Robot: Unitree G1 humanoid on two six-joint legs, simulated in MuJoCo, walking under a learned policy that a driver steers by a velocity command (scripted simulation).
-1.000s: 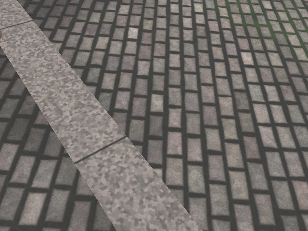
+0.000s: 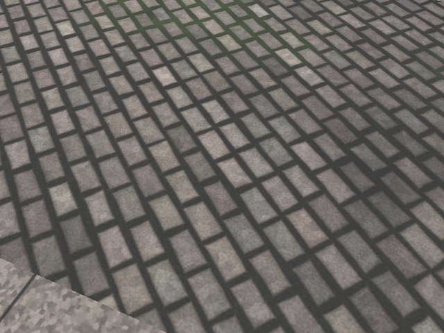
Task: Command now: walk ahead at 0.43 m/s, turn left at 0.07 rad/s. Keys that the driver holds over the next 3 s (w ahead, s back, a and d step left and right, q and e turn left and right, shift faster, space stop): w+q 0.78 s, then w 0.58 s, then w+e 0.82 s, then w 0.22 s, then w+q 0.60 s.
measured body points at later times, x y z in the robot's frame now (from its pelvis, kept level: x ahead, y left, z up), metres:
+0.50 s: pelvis +0.24 +0.00 -0.02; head +0.28 +0.01 +0.43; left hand +0.17 +0.27 -0.15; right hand +0.52 -0.16 -0.10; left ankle +0.38 +0.13 -0.72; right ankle +0.07 -0.13 -0.74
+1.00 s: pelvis +0.54 +0.07 -0.01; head +0.56 +0.09 +0.44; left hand +0.63 +0.39 -0.09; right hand +0.71 -0.17 -0.12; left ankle +0.37 +0.11 -0.74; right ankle +0.72 +0.03 -0.74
